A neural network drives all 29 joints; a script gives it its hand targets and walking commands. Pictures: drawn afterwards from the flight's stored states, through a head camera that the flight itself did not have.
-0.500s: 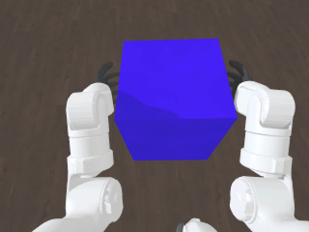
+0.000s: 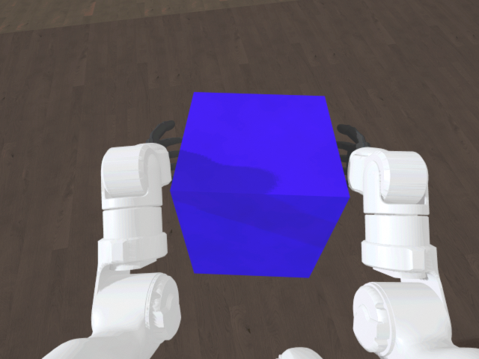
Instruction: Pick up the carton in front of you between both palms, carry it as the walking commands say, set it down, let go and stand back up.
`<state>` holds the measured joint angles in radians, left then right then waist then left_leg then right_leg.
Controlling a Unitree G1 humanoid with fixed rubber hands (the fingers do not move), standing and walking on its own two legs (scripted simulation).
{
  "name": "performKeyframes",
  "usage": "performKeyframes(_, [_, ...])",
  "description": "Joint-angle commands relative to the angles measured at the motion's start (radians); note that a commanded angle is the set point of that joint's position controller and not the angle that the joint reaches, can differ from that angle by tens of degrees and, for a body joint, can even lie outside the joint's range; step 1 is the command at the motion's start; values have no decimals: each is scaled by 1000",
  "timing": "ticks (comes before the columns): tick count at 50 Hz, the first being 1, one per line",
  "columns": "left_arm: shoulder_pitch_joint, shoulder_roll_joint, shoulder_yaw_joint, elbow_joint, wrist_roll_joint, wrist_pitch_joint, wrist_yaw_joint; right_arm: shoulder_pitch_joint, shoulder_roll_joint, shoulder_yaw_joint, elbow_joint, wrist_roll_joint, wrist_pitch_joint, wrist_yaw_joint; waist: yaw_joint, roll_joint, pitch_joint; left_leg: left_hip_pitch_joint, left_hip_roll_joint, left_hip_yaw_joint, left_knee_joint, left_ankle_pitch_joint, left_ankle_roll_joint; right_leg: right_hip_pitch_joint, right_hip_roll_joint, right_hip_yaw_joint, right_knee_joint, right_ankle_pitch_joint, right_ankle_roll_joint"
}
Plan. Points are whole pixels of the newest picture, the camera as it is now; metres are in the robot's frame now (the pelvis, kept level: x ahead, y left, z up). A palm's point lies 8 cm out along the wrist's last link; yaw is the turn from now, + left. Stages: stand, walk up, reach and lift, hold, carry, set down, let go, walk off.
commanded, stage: carry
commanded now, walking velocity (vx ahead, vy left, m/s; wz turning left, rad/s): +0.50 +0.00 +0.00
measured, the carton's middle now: (254, 190) +0.38 -0.03 +0.06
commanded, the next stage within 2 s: none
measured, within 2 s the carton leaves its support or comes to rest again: neither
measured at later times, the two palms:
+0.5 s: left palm (149, 38) +0.65 +0.15 +0.20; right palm (300, 18) +0.69 -0.15 +0.21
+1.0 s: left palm out of the picture +1.00 +0.10 +0.25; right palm out of the picture +0.98 -0.20 +0.25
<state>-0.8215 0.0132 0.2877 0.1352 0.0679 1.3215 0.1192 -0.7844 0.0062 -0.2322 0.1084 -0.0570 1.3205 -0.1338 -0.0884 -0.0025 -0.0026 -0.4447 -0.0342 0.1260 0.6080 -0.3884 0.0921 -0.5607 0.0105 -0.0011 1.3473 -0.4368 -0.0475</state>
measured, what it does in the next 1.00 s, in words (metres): climbs: right foot, then left foot 0.04 m higher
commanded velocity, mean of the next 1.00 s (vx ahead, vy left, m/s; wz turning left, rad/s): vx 0.50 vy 0.00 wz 0.00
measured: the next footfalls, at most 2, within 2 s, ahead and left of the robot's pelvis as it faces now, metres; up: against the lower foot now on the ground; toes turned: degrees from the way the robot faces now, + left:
right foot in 0.24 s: +0.32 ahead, -0.12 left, +0.03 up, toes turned -5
left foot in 0.62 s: +0.56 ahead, +0.07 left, +0.07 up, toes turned +6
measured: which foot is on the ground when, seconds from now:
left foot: down 0.00-0.28, up 0.30-0.60, down 0.62-1.00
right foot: up 0.00-0.22, down 0.24-0.64, up 0.66-1.00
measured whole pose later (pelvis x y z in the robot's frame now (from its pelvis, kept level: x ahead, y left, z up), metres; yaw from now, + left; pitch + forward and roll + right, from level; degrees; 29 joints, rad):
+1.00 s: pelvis +0.61 -0.02 +0.08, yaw +0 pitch +5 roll -1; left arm -0.85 0.00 0.30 0.04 0.09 1.33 0.12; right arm -0.85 -0.01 -0.25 0.08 -0.01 1.31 -0.16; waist -0.08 0.03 -0.03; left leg -0.18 0.03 0.10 0.49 -0.54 0.03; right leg -0.67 -0.01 -0.11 0.72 -0.33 -0.05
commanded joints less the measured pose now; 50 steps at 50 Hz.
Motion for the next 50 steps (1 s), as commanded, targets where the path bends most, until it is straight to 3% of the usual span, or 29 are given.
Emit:
performKeyframes(1, [-692,-1039,-558,-121,-340,-29,-178,-949,1159,654,-225,558,-40,239,33,67,-529,597,278,-435,-184,350,137,-243,-32,15,-41,29,-4])
performKeyframes(4, [-667,-989,-558,-151,-304,-34,-156,-932,1128,651,-251,568,-40,241,21,87,-513,599,281,-367,-209,346,168,-269,-41,-19,-212,2,14])
performKeyframes(6, [-676,-960,-575,-172,-298,-29,-149,-908,1094,648,-248,557,-35,239,16,112,-487,541,269,-288,-226,368,151,-192,-47,-42,-396,41,17])
performKeyframes(9, [-664,-940,-599,-145,-303,-11,-152,-846,1049,634,-191,518,-18,235,23,155,-466,473,245,-183,-206,461,104,-13,13,-157,-621,90,6])
performKeyframes(10, [-660,-939,-603,-125,-310,-5,-156,-826,1033,624,-165,503,-12,234,46,159,-478,443,239,-148,-151,553,83,100,52,-205,-683,111,-3])
performKeyframes(11, [-652,-943,-605,-96,-317,-1,-163,-809,1021,616,-139,490,-6,234,96,130,-513,379,217,-78,-22,666,48,303,90,-257,-779,186,-17])
performKeyframes(12, [-638,-943,-600,-64,-330,-1,-170,-792,1012,607,-114,480,-1,235,146,61,-591,252,180,-23,152,696,0,584,56,-181,-793,181,-48])
performKeyframes(13, [-618,-944,-590,-44,-336,-2,-176,-801,1002,592,-99,467,6,236,188,-101,-676,25,117,-14,402,398,-54,790,-198,266,-888,-73,-133])
performKeyframes(14, [-645,-958,-595,-32,-340,-8,-182,-813,1015,580,-84,450,12,240,189,-355,-665,-264,-53,-74,616,-127,-78,923,-342,698,-1012,127,-273])
performKeyframes(15, [-672,-994,-609,-58,-372,-3,-194,-827,1015,567,-70,434,10,238,182,-226,-610,-371,-15,-162,797,-153,-54,925,-354,657,-962,281,-289])
performKeyframes(16, [-725,-1046,-631,-95,-417,-5,-207,-809,1018,544,-59,419,8,233,194,-92,-574,-425,11,-170,864,-125,-44,886,-332,546,-897,458,-277])
performKeyframes(17, [-797,-1084,-651,-133,-458,-9,-218,-806,1026,527,-58,404,4,226,189,0,-546,-437,41,-166,836,-87,-41,830,-313,448,-876,532,-235])
performKeyframes(19, [-893,-1142,-686,-208,-530,-17,-229,-791,1023,500,-65,366,-2,205,162,-28,-536,-408,65,-165,736,-39,-31,773,-276,348,-904,448,-177])
performKeyframes(24, [-922,-1128,-681,-248,-574,-13,-232,-757,950,477,-90,292,-7,159,172,-88,-495,-405,74,-93,485,-49,-44,726,-272,236,-980,388,-197])
performKeyframes(28, [-841,-1098,-654,-135,-539,-2,-243,-704,916,477,-23,260,4,159,171,-154,-441,-178,21,23,165,32,-49,595,-224,73,-979,498,-144])
performKeyframes(29, [-824,-1096,-646,-103,-527,-2,-245,-699,920,477,-2,261,6,163,156,-163,-444,-67,-16,67,107,31,-39,549,-218,36,-941,598,-125])
performKeyframes(31, [-798,-1103,-633,-45,-507,-2,-250,-681,940,476,60,272,1,176,46,-108,-543,365,-72,118,-12,123,7,394,-175,-88,-691,838,-54])
performKeyframes(32, [-806,-1098,-624,-34,-495,-4,-253,-669,955,475,76,290,-5,184,-23,-8,-633,627,74,-91,-38,27,47,226,-159,-104,-469,581,-5])
performKeyframes(33, [-804,-1120,-603,-22,-477,-1,-257,-680,943,468,86,288,-19,189,-32,305,-694,793,344,-693,-184,-66,216,-70,4,-84,-190,151,46])
performKeyframes(34, [-833,-1111,-602,-20,-463,-6,-256,-709,995,488,67,317,-22,200,-19,285,-609,778,370,-843,-265,92,253,-221,54,6,8,-106,32])
performKeyframes(35, [-820,-1117,-590,-16,-447,-12,-248,-762,1040,524,8,365,-23,211,-12,159,-553,736,361,-729,-198,250,250,-293,14,40,112,-75,11])
performKeyframes(36, [-794,-1108,-577,-29,-429,-17,-237,-823,1083,561,-50,417,-29,221,-10,47,-530,686,343,-626,-141,420,221,-316,-13,38,133,-41,4])
performKeyframes(37, [-768,-1096,-568,-40,-408,-20,-222,-886,1117,591,-106,465,-34,229,8,16,-515,640,314,-547,-136,439,178,-314,-30,42,90,-19,-1])
performKeyframes(39, [-732,-1073,-552,-75,-373,-26,-192,-960,1153,625,-181,533,-38,237,38,66,-529,596,280,-450,-171,320,123,-263,-42,28,-23,17,-3])
performKeyframes(43, [-700,-1010,-551,-129,-323,-30,-156,-953,1129,628,-230,569,-35,245,21,100,-512,588,282,-363,-213,309,161,-284,-47,-25,-211,6,17])
performKeyframes(45, [-702,-978,-564,-144,-313,-23,-149,-927,1097,626,-224,559,-29,243,16,120,-487,528,269,-286,-232,334,144,-202,-53,-46,-396,51,18])
performKeyframes(48, [-682,-955,-582,-106,-311,-6,-153,-865,1058,613,-156,522,-13,240,24,158,-464,459,248,-182,-215,432,97,-12,9,-162,-623,102,5])
performKeyframes(49, [-675,-954,-585,-83,-315,-1,-158,-845,1044,606,-128,507,-8,240,53,160,-478,427,242,-147,-155,540,77,110,51,-212,-679,124,-5])
performKeyframes(50, [-665,-957,-583,-51,-321,2,-166,-829,1035,598,-101,495,-4,240,105,125,-516,362,219,-73,-17,669,41,320,89,-266,-771,187,-20])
